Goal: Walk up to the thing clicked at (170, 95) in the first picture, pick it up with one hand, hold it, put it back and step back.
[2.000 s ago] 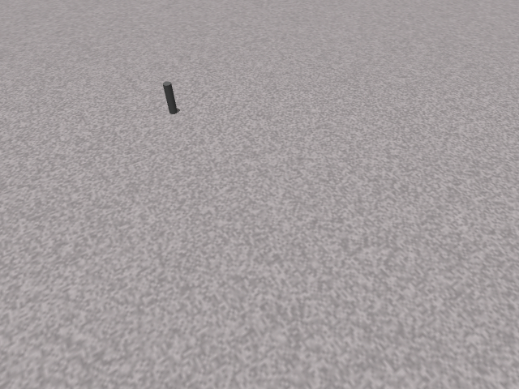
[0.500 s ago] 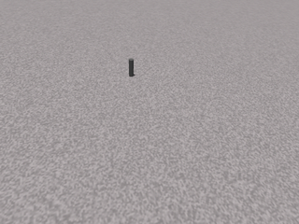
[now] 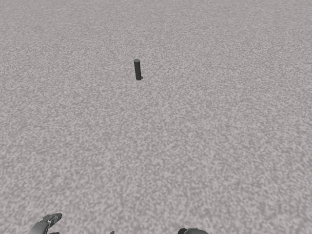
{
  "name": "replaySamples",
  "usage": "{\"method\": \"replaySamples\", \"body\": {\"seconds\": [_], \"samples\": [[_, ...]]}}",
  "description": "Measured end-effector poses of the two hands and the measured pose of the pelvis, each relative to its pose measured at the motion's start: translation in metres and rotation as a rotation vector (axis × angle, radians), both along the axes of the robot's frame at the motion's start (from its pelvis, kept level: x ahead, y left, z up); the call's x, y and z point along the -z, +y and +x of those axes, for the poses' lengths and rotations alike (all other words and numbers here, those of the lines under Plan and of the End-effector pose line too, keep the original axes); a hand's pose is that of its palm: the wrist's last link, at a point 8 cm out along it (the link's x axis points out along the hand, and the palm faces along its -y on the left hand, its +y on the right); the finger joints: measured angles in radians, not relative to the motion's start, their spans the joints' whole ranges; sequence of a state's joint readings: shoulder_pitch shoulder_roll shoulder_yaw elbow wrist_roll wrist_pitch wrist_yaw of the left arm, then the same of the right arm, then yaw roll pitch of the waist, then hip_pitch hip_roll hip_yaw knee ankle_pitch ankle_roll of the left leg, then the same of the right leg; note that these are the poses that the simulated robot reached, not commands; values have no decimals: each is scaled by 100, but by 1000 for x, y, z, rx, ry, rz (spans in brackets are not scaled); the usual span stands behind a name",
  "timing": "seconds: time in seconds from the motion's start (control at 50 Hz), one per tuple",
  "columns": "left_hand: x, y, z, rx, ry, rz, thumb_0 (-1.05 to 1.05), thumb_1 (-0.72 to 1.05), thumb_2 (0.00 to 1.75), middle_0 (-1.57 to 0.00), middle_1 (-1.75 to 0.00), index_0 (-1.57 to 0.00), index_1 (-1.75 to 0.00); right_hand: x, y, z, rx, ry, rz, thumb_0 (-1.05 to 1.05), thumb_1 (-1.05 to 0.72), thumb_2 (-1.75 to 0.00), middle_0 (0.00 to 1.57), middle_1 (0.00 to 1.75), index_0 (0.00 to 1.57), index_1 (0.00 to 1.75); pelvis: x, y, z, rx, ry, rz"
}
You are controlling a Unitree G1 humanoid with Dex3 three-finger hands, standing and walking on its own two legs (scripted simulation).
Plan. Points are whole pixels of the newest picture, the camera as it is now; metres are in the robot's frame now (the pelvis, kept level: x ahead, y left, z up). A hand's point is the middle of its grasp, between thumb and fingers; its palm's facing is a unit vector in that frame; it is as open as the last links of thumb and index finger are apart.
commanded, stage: walk up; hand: left
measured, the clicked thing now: (137, 69) +1.58 +0.15 -0.65
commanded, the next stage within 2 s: none
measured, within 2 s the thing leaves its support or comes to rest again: neither
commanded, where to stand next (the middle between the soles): +1.29 -0.03 m, yaw +1 degrees
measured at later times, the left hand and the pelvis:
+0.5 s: hand (66, 193) +0.29 +0.30 -0.16, palm faces +0.05 -0.95 -0.32, open 7.4 cm; pelvis +0.30 +0.02 +0.00, yaw +2 degrees
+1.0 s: hand (101, 98) +0.67 +0.23 -0.11, palm faces -0.05 -0.92 -0.39, open 7.4 cm; pelvis +0.55 -0.04 +0.00, yaw +1 degrees
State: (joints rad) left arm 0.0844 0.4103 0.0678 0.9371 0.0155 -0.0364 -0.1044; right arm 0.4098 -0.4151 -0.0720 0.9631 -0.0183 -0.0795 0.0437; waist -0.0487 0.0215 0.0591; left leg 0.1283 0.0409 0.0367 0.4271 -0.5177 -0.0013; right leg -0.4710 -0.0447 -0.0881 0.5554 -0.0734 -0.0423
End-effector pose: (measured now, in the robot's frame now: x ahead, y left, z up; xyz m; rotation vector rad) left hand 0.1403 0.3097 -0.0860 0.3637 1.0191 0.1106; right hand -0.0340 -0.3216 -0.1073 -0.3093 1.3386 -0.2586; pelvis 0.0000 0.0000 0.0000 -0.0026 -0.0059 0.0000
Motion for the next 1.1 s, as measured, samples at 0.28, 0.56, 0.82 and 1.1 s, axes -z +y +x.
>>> {"method": "replaySamples", "body": {"seconds": [0.28,0.56,0.82,1.1], "samples": [[-12,-8,51,-160,94,4,0,90,90,-20,-30,-21,-30,-43,-5,322,-229,-322,9,0,-90,-90,20,30,21,30,-24,-14,161,-32,-42,-20],[30,29,185,-161,235,-40,1,91,90,-20,-30,-20,-30,-53,46,497,-241,-357,-36,0,-90,-90,20,30,21,30,-12,25,328,-27,-29,-22],[-7,17,386,-42,98,-9,1,91,90,-20,-30,-20,-30,-41,11,514,-80,-183,-18,0,-89,-90,20,30,21,30,-24,7,452,4,-49,31],[-32,-57,539,-58,-37,41,0,90,90,-20,-30,-21,-30,-4,-45,661,-94,-151,49,1,-90,-90,20,30,21,30,-20,-53,585,0,-55,38]]}}
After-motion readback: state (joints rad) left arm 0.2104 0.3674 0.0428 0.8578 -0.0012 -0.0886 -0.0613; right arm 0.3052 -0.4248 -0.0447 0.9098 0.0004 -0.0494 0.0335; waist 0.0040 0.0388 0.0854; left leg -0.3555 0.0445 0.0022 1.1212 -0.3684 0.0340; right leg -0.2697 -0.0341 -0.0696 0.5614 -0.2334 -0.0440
